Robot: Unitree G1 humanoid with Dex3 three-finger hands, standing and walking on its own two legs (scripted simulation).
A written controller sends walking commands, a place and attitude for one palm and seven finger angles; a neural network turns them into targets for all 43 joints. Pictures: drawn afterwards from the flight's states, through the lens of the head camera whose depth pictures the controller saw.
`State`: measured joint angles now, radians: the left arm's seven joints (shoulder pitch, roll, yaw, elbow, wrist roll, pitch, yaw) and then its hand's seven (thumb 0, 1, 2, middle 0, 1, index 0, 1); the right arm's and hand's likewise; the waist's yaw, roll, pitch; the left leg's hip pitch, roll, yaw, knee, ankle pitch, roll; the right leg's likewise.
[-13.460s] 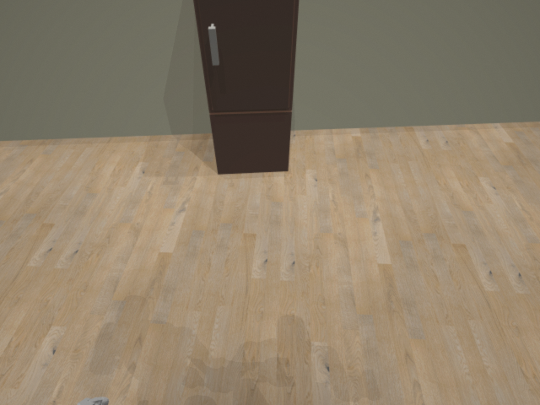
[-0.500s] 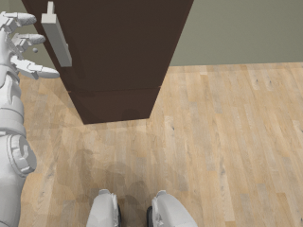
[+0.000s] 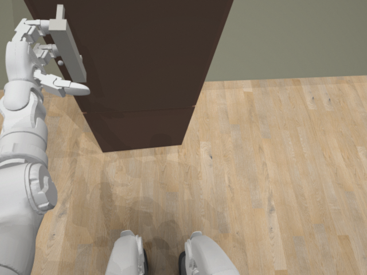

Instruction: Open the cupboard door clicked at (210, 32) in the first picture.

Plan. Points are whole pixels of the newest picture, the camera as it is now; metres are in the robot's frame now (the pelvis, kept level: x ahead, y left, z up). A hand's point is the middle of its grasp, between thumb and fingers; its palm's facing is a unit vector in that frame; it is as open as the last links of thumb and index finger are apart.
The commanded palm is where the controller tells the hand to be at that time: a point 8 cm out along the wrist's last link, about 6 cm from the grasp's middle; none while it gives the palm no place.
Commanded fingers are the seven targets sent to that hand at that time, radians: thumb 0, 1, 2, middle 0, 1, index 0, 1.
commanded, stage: slide the fingers in behind the handle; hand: left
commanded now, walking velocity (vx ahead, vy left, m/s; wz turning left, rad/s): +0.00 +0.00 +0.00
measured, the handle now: (70, 46) +0.58 +0.19 +0.07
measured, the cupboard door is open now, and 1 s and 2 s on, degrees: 0 0 1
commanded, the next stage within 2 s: close the thumb around the handle in 0.88 s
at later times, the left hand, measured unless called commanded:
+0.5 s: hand (82, 61) +0.53 +0.16 +0.08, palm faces +0.06 -1.00 -0.01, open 13.9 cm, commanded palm +0.51 +0.19 +0.07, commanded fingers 0.00 -0.50 0.30 -0.30 -1.20 -0.30 -1.20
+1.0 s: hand (82, 63) +0.53 +0.16 +0.08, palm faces +0.09 -1.00 -0.01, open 14.1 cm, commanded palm +0.51 +0.19 +0.07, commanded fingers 0.00 -0.39 0.35 -0.31 -1.21 -0.31 -1.21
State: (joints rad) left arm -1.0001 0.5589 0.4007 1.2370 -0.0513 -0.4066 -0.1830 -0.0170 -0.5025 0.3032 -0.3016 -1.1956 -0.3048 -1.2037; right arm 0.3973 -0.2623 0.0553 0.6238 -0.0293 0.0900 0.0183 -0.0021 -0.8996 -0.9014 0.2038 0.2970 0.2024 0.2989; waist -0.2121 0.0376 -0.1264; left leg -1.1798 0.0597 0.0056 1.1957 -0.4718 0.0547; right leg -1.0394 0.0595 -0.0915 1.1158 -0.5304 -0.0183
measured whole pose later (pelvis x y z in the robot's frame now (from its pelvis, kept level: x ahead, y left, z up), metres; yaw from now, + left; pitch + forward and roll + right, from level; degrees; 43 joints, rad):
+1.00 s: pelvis +0.00 -0.01 +0.00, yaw +1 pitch +25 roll -4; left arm -0.97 0.46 0.35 1.21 -0.05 -0.45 -0.08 -0.02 -0.50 0.30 -0.30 -1.20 -0.28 -1.20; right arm 0.40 -0.26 0.03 0.64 -0.04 0.09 0.04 0.00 -0.90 -0.90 0.20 0.30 0.20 0.30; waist -0.20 0.04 -0.14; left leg -1.15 0.06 0.00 1.18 -0.47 0.04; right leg -1.02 0.06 -0.09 1.12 -0.54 -0.03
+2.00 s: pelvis +0.00 -0.01 +0.01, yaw +0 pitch +24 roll -4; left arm -0.90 0.44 0.35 1.15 -0.07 -0.45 -0.08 0.00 0.67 0.75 -0.34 -1.35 -0.32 -1.35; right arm 0.41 -0.26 0.03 0.63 -0.03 0.10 0.04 0.00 -0.90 -0.90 0.20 0.30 0.20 0.30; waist -0.19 0.05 -0.15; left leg -1.12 0.06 0.02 1.16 -0.47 0.04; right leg -1.00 0.06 -0.07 1.11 -0.53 -0.03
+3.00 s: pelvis +0.02 -0.07 +0.03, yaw +6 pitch +14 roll +2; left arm -0.02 -0.11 -0.23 0.29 0.09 -0.26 0.58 -0.02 0.54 0.75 -0.33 -1.29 -0.33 -1.31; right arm 0.18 -0.20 0.01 0.58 -0.07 0.00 0.03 0.01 -0.90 -0.90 0.20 0.30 0.20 0.30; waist -0.02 0.03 -0.19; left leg -0.84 0.01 -0.03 1.03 -0.44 -0.04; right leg -0.74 0.02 -0.13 1.07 -0.59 -0.11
